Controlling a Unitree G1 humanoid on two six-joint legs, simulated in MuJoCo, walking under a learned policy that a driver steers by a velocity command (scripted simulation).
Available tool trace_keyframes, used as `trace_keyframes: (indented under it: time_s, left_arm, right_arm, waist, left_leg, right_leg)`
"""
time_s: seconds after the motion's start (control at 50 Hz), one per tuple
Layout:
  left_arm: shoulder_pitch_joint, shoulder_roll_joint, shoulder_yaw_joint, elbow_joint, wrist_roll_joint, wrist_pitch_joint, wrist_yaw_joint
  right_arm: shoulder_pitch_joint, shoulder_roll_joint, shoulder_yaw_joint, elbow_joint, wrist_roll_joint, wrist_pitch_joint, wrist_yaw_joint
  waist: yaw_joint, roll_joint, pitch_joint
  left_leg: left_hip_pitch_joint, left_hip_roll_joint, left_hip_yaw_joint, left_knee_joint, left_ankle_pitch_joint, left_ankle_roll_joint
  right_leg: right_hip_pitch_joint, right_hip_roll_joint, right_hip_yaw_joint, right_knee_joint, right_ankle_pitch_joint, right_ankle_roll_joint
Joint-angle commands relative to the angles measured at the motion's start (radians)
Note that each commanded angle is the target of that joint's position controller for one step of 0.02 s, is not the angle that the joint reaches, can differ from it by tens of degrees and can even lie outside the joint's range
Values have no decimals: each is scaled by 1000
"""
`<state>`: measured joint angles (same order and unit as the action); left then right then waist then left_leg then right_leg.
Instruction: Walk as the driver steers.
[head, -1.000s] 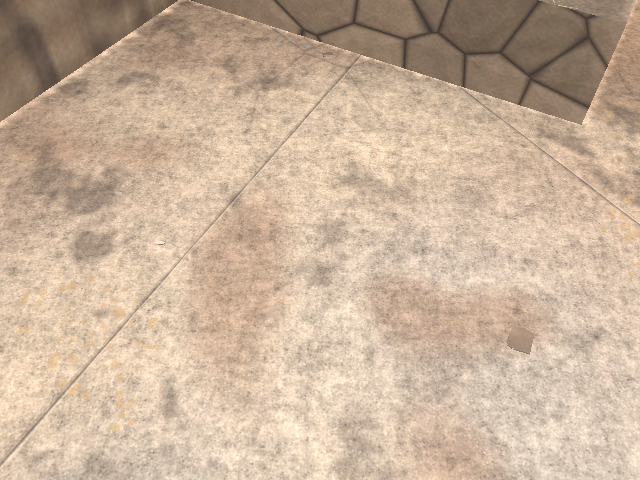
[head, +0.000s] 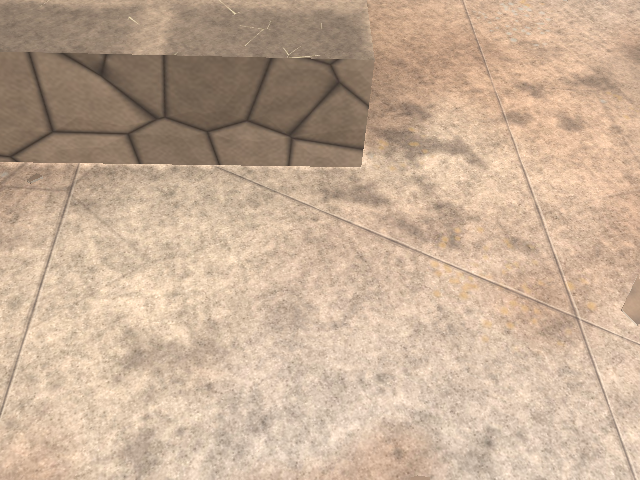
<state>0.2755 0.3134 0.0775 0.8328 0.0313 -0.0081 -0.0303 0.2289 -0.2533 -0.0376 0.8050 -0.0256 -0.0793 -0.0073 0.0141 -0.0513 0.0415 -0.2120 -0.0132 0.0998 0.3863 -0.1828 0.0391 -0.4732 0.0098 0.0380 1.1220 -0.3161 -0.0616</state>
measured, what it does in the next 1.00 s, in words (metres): walks ahead: right foot, then left foot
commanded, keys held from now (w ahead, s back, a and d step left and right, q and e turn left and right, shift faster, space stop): w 0.38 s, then w+q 0.14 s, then q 0.48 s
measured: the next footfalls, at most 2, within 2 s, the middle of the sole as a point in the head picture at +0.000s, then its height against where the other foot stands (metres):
right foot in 0.32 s outside the picture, level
left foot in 0.82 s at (312, 451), level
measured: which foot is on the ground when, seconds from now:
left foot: down 0.00-0.34, up 0.36-0.80, down 0.82-1.00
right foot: up 0.00-0.30, down 0.32-0.82, up 0.84-1.00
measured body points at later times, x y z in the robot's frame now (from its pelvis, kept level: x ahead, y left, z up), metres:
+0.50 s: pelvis +0.26 -0.06 +0.00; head +0.28 -0.08 +0.45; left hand +0.36 +0.19 -0.12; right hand +0.27 -0.32 -0.15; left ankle +0.24 +0.10 -0.66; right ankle +0.26 -0.12 -0.74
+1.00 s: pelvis +0.42 -0.04 -0.01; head +0.47 -0.02 +0.44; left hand +0.50 +0.23 -0.15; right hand +0.57 -0.30 -0.13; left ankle +0.50 +0.02 -0.74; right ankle +0.43 -0.19 -0.66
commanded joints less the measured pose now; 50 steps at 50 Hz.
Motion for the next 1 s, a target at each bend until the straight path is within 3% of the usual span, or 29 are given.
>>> trace_keyframes:
  time_s: [0.02, 0.14, 0.22, 0.26, 0.28, 0.3, 0.32, 0.34, 0.36, 0.38, 0.4, 0.42, 0.44, 0.48, 0.52, 0.56, 0.6, 0.68, 0.76, 0.78, 0.8, 0.82, 0.84, 0.86, 0.88, 0.9, 0.92, 0.94, 1.0]
  left_arm:
    - [2, 18, -2, -65, 6, 8, -19]
    - [-200, -22, -34, -125, 5, -9, -33]
    - [-293, -12, -45, -154, 9, -17, -32]
    - [-274, 3, -42, -148, 15, -24, -22]
    - [-212, 10, -37, -126, 19, -31, -16]
    - [-71, 23, -27, -74, 26, -42, -7]
    - [97, 78, -6, -21, 42, -51, 5]
    - [201, 195, 23, -13, 48, -50, 21]
    - [190, 195, 28, -10, 2, -39, 27]
    - [104, 157, 18, -7, -15, -39, 29]
    - [42, 90, 0, -10, -12, -46, 27]
    - [-2, 49, -11, -11, -10, -55, 26]
    - [-28, 19, -19, -6, -15, -62, 29]
    - [-11, 13, -21, 10, -13, -82, 31]
    - [18, 28, -16, 32, -17, -96, 32]
    - [37, 19, -20, 46, -15, -101, 36]
    - [29, 12, -25, 50, -17, -99, 41]
    - [65, 27, -27, 72, -23, -87, 58]
    - [61, 65, -11, 80, -22, -64, 78]
    - [50, 73, -7, 75, -21, -56, 81]
    - [31, 83, -2, 66, -26, -47, 79]
    - [55, 72, -4, 38, -26, -47, 75]
    - [146, -10, -17, 1, -41, -37, 69]
    - [128, 22, -19, 8, -7, -25, 64]
    - [59, 22, -18, -3, -12, -20, 61]
    - [8, 22, -16, -11, -11, -17, 63]
    - [-25, 30, -12, -28, -1, -8, 64]
    - [-3, 24, -12, -23, 8, 9, 63]
    - [22, -3, -17, -25, 2, 37, 62]
  right_arm:
    - [71, -102, -25, -16, 9, -32, 6]
    - [126, -106, -24, 38, 9, -31, 18]
    - [210, -139, -30, 91, 11, -17, 13]
    - [221, -155, -32, 111, 10, -4, 9]
    - [222, -162, -33, 119, 12, 2, 7]
    - [219, -155, -29, 125, 18, 10, 6]
    - [214, -127, -17, 106, 20, 10, 6]
    - [264, -23, 9, 46, 42, 5, 22]
    - [228, -116, -21, 56, 21, 11, 12]
    - [153, -127, -31, 39, 17, 13, 12]
    - [139, -96, -21, 42, 24, 7, 17]
    - [147, -80, -21, 58, 23, 14, 19]
    - [176, -68, -20, 76, 8, 30, 22]
    - [193, -51, -22, 91, -2, 52, 35]
    - [140, -44, -27, 77, 0, 61, 43]
    - [85, -39, -28, 63, 0, 64, 42]
    - [39, -26, -22, 43, -1, 61, 40]
    - [-74, 0, -3, 2, -3, 58, 47]
    - [4, -42, -16, 3, -18, 54, 44]
    - [65, -59, -25, 17, -20, 47, 40]
    - [156, -78, -36, 41, -26, 34, 33]
    - [219, -174, -62, 41, -26, 23, 20]
    - [174, -274, -91, 19, 2, 42, 11]
    - [173, -261, -94, 1, 50, 56, 15]
    - [96, -202, -82, -14, 45, 70, 6]
    - [41, -137, -62, -18, 34, 83, 0]
    - [16, -107, -53, -19, 31, 88, -5]
    - [2, -99, -51, -23, 26, 91, -6]
    - [3, -143, -64, -29, 14, 83, 5]
  waist:
    - [-7, 148, -25]
    - [-36, 144, 21]
    - [-57, 146, 36]
    - [-38, 152, 21]
    - [-7, 155, -17]
    - [58, 126, -92]
    - [119, 77, -201]
    - [120, -161, -346]
    - [117, -105, -350]
    - [76, -39, -198]
    - [41, -10, -107]
    - [8, -1, -59]
    - [-23, -22, -32]
    - [-38, -28, -31]
    - [-40, -20, -2]
    - [-39, -4, 34]
    - [-45, -12, 38]
    - [-3, -34, 20]
    - [-33, -55, -34]
    - [-55, -43, -69]
    - [-105, 1, -118]
    - [-128, 128, -198]
    - [-38, 322, -311]
    - [-74, 158, -388]
    - [-64, 100, -253]
    - [-37, 42, -117]
    - [-20, 50, -68]
    - [-3, 70, -68]
    - [8, 89, -121]
  left_leg:
    - [110, 275, -207, -222, 215, 118]
    - [104, 219, -42, -255, 304, 110]
    - [188, 264, -35, -224, 390, 108]
    - [248, 278, -27, -142, 569, 102]
    - [263, 272, -12, -46, 707, 95]
    - [228, 241, 25, 124, 746, 76]
    - [68, 204, 44, 345, 540, 55]
    - [-305, 56, 76, 728, -42, 4]
    - [-414, 3, -71, 873, -349, 11]
    - [-466, 59, -125, 887, -269, 23]
    - [-440, 86, -133, 829, -202, 27]
    - [-392, 106, -135, 768, -166, 26]
    - [-337, 115, -138, 731, -141, 16]
    - [-301, 105, -136, 725, -93, 6]
    - [-361, 111, -142, 701, -25, -1]
    - [-406, 103, -136, 653, 33, -15]
    - [-389, 91, -99, 545, 94, -22]
    - [-301, 49, -8, 314, 199, -2]
    - [-205, -16, 26, 236, 51, 61]
    - [-145, -40, 25, 193, 34, 83]
    - [-29, -50, 7, 78, 146, 109]
    - [164, 120, -196, 81, 596, 168]
    - [396, 400, -596, 112, 1159, 381]
    - [363, 404, -600, 54, 998, 424]
    - [242, 365, -534, 11, 742, 401]
    - [92, 301, -468, -44, 576, 337]
    - [22, 243, -429, -72, 486, 288]
    - [-28, 204, -395, -87, 434, 261]
    - [-54, 159, -375, -88, 385, 228]
  right_leg:
    - [-155, -57, 37, 0, 73, 15]
    - [-125, -42, -34, -356, 259, 30]
    - [-58, -36, -99, -506, 215, -5]
    - [0, -11, -122, -554, 136, -38]
    - [89, 18, -136, -589, 112, -58]
    - [271, 46, -147, -664, 153, -82]
    - [528, -54, -33, -665, 118, -119]
    - [848, -377, 438, -719, 39, -240]
    - [802, -430, 619, -816, 150, -266]
    - [686, -371, 436, -814, 198, -238]
    - [549, -328, 315, -849, 257, -200]
    - [457, -282, 223, -888, 275, -154]
    - [380, -248, 154, -922, 289, -122]
    - [337, -231, 91, -966, 322, -112]
    - [340, -228, 33, -1003, 330, -108]
    - [347, -227, -40, -988, 553, -104]
    - [344, -206, -128, -946, 742, -92]
    - [394, -197, -210, -872, 843, -72]
    - [490, -236, -217, -652, 1042, -57]
    - [495, -233, -219, -529, 1033, -50]
    - [458, -203, -234, -338, 903, -24]
    - [281, -131, -249, -43, 501, 22]
    - [-24, 88, -182, 304, -327, 72]
    - [-58, 26, -2, 328, -291, 74]
    - [-98, -9, 6, 319, -233, 78]
    - [-105, -42, 4, 217, -181, 81]
    - [-89, -60, 9, 130, -143, 86]
    - [-42, -55, 1, 85, -113, 90]
    - [5, -31, -8, -1, -77, 101]
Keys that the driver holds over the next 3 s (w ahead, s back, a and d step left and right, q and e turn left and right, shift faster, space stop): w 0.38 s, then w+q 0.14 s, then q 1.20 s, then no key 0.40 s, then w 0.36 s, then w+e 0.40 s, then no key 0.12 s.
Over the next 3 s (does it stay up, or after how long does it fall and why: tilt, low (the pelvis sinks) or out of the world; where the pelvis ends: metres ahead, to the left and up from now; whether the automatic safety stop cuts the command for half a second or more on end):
stays up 0.63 0.17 0.00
